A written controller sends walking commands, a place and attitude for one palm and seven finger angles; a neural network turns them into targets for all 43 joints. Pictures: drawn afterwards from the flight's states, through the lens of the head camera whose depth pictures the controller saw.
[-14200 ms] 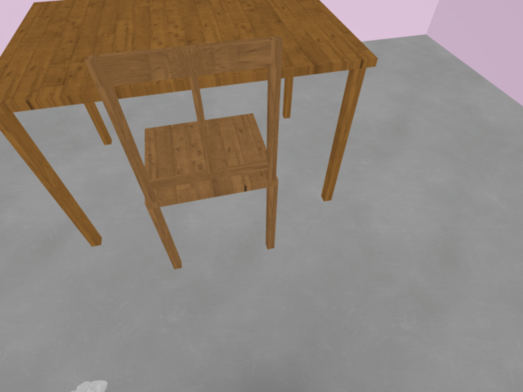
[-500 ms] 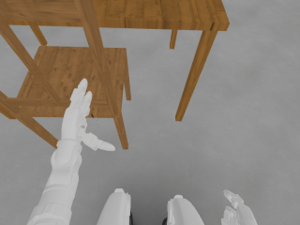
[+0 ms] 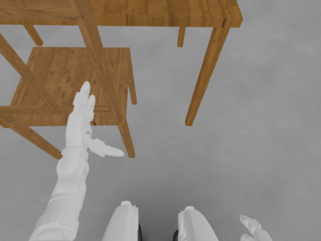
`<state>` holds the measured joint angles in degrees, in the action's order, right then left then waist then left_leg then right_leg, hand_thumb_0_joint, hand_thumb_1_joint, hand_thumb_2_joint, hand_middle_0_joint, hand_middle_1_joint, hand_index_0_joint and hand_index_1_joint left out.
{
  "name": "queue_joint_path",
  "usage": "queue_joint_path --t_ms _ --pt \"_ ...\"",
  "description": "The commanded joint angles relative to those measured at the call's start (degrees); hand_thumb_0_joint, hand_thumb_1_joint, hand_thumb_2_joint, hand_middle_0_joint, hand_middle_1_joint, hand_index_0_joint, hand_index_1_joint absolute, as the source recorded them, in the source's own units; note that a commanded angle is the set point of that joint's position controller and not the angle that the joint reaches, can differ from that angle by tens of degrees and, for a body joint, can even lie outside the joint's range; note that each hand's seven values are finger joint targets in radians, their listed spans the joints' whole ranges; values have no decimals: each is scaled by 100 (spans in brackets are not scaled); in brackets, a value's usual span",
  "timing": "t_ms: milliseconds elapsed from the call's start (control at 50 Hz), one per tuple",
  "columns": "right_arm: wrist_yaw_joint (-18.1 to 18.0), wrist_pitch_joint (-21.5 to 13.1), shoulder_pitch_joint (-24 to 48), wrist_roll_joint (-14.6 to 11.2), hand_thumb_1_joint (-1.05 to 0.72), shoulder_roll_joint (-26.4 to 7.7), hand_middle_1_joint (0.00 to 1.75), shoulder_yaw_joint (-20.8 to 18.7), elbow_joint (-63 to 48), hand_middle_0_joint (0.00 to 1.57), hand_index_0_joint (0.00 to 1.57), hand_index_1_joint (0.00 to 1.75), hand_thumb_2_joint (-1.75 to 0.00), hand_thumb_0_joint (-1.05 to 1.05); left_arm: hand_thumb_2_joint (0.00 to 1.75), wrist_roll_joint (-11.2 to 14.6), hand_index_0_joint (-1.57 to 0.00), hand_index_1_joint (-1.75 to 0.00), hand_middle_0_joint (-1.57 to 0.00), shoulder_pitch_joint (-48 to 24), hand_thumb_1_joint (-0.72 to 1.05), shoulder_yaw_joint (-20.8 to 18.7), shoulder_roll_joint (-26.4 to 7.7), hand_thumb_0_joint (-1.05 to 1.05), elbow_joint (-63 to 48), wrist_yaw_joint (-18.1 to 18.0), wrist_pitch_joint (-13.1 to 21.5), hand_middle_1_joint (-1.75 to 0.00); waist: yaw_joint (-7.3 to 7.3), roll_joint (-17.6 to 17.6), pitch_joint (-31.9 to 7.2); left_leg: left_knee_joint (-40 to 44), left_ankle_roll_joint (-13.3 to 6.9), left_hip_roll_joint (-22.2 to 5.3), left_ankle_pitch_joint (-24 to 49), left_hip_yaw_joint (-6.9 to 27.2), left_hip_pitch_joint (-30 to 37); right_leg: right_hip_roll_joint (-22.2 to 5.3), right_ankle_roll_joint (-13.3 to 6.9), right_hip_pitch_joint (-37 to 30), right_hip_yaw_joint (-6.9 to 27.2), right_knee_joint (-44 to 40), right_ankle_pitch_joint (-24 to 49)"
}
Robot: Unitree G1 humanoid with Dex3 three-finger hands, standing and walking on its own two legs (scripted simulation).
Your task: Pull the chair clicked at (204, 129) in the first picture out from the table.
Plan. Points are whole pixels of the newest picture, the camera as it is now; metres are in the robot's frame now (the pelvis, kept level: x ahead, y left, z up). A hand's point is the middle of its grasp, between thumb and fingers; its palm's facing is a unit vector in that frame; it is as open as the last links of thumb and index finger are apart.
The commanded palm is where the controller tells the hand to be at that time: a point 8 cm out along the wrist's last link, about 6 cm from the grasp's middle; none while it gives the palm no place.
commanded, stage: aim the fingers beside a spindle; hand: left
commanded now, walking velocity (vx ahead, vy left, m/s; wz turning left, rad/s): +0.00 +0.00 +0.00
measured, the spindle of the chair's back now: (27, 74) +0.52 +0.36 +0.04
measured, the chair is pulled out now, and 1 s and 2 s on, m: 0.00 0.00 0.00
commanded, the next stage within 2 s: push the fingers through the gap in 0.26 s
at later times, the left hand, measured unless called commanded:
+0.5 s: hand (106, 127) +0.38 +0.14 +0.02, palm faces +0.00 -1.00 -0.03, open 16.9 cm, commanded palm +0.37 +0.19 +0.02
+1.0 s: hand (107, 106) +0.44 +0.14 +0.02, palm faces +0.03 -1.00 -0.03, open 16.9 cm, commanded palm +0.41 +0.19 +0.02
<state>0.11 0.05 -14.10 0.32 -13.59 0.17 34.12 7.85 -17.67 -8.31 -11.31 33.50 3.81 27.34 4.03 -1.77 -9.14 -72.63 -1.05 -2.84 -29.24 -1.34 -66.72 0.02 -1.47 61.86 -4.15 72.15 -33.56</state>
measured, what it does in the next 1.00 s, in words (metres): stands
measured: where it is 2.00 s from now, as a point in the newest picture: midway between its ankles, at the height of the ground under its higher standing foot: outside the picture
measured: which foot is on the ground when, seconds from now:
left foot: down 0.00-1.00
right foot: down 0.00-1.00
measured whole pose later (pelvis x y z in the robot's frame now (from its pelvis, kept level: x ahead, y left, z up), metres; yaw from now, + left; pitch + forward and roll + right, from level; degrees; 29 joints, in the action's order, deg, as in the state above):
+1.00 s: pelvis +0.00 +0.00 +0.00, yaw -1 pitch +25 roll -2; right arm 0.3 1.1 -15.9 1.0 -13.9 0.2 35.7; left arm 6.5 -31.1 -13.6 -14.5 46.2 3.6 28.4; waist 6.5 -2.0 -9.5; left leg -73.6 -0.9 -3.3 -29.1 -1.2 -69.6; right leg 0.5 -1.6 64.8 -4.1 72.9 -33.2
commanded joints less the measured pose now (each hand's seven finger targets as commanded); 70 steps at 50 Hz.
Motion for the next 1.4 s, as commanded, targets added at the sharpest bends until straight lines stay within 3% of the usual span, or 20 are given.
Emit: queue_joint_path --t_ms 0,60,140,280,340,380,520,580,640,680,740,820,860,920,1000,1100,1240,1300,1320,1380 --pt "-66 -238 -241 16 -90 -823 30 -347 -558 20 20 30 -90 0 30 -9 -6 -8 -6 -1543 -50 -36 -585 0 -1430 -35 482 -8 68 -208 -2573 753 12 160 1783 367 2381 112 11 -776 212 -992 1946" --pt "-43 -215 -200 24 -90 -807 30 -334 -579 20 20 30 -90 0 30 -21 -6 -8 -6 -1354 -50 38 -473 0 -1288 -68 437 -8 49 -72 -2426 788 12 186 1713 358 2275 106 14 -867 199 -1028 1922" --pt "-62 -164 -122 20 -90 -792 30 -308 -621 20 20 30 -90 0 30 -48 -6 -8 -6 -1381 -50 -247 -740 0 -1076 -108 441 -8 13 129 -2246 739 -22 221 1416 273 1841 101 33 -1010 304 -1054 1811" --pt "-61 -188 -87 14 -90 -767 30 -284 -710 20 20 30 -90 0 30 24 -6 -8 -6 -1485 -50 -71 -638 0 -1355 25 496 -8 32 -201 -2461 719 -19 214 1622 288 2067 107 9 -1029 310 -994 1980" --pt "-56 -189 -79 -4 -90 -782 30 -293 -689 20 20 30 -90 0 30 35 -6 -8 -6 -1374 -50 59 -504 0 -1227 87 423 -8 58 -42 -2303 740 -11 202 1454 308 2024 113 21 -926 286 -1058 1805" --pt "-87 -204 -121 0 -90 -799 30 -293 -619 20 20 30 -90 0 30 37 -6 -8 -6 -1746 -50 35 -561 0 -1175 69 402 -8 170 36 -2240 684 -38 201 1392 333 1950 114 30 -826 287 -1052 1748" --pt "-99 -239 -186 31 -90 -782 30 -286 -521 20 20 30 -90 0 30 -23 -6 -8 -6 -2122 -50 -152 -713 0 -866 -26 446 -8 135 -133 -2466 638 -18 217 1458 323 1994 116 27 -793 311 -1012 1750" --pt "-117 -225 -246 31 -90 -807 30 -263 -480 20 20 30 -90 0 30 -53 -6 -8 -6 -2508 -50 -336 -929 0 -486 -50 401 -8 209 78 -2348 607 -48 223 1245 315 1653 126 42 -840 357 -1028 1601" --pt "-122 -224 -287 37 -90 -809 30 -254 -469 20 20 30 -90 0 30 -52 -6 -8 -6 -2696 -50 -558 -1139 0 -339 -32 413 -8 152 -98 -2517 586 -37 238 1216 261 1595 114 43 -943 429 -1041 1609" --pt "-102 -217 -355 51 -90 -822 30 -272 -475 20 20 30 -90 0 30 -43 -6 -8 -6 -2676 -50 -563 -1102 0 -339 -24 413 -8 154 -127 -2759 584 -39 223 1519 288 1806 137 33 -973 379 -966 1879" --pt "-63 -179 -438 40 -90 -811 30 -280 -439 20 20 30 -90 0 30 -54 -6 -8 -6 -2788 -50 -433 -961 0 -249 18 398 -8 200 -256 -2722 624 -7 196 1654 295 1948 137 40 -867 323 -968 1972" --pt "-65 -127 -537 54 -90 -846 30 -285 -353 20 20 30 -90 0 30 -74 -6 -8 -6 -3061 -50 -655 -1160 0 111 -25 399 -8 304 80 -2580 561 -51 206 1453 255 1578 148 82 -962 391 -1032 1907" --pt "-68 -115 -561 62 -90 -847 30 -284 -361 20 20 30 -90 0 30 -92 -6 -8 -6 -3196 -50 -741 -1304 0 23 -16 477 -8 252 -162 -2678 582 -34 214 1517 240 1652 139 60 -996 409 -1009 1958" --pt "-32 -94 -643 88 -90 -848 30 -316 -321 20 20 30 -90 0 30 -109 -6 -8 -6 -3227 -50 -649 -1149 0 -22 -24 554 -8 275 -324 -2918 592 -7 185 1877 298 2075 168 44 -855 330 -949 2159" --pt "-10 -26 -720 90 -90 -883 30 -319 -245 20 20 30 -90 0 30 -175 -6 -8 -6 -3380 -50 -656 -1184 0 313 -48 522 -8 363 -219 -2655 627 5 158 1822 356 2040 179 41 -642 261 -956 2017" --pt "4 25 -778 128 -90 -897 30 -324 -205 20 20 30 -90 0 30 -208 -6 -8 -6 -3672 -50 -763 -1281 0 356 -128 583 -8 373 -324 -2828 611 9 152 1963 377 2217 185 30 -587 246 -940 2064" --pt "27 128 -817 166 -90 -884 30 -286 -182 20 20 30 -90 0 30 -341 -6 -8 -6 -4218 -50 -753 -1319 0 919 -151 680 -8 487 -326 -2597 594 -3 161 1666 396 2024 194 32 -391 241 -942 1769" --pt "39 156 -873 194 -90 -910 30 -303 -158 20 20 30 -90 0 30 -359 -6 -8 -6 -4468 -50 -830 -1385 0 1002 -163 734 -8 501 -503 -2849 545 0 154 1778 419 2209 201 24 -291 240 -911 1778" --pt "40 176 -891 200 -90 -920 30 -298 -156 20 20 30 -90 0 30 -370 -6 -8 -6 -4505 -50 -876 -1458 0 1054 -162 737 -8 502 -404 -2888 534 3 147 1773 436 2166 201 27 -321 233 -892 1779" --pt "52 217 -946 211 -90 -920 30 -285 -91 20 20 30 -90 0 30 -410 -6 -8 -6 -4828 -50 -791 -1385 0 1388 -160 716 -8 637 -387 -2688 516 -19 141 1658 467 2101 209 25 -127 219 -912 1635"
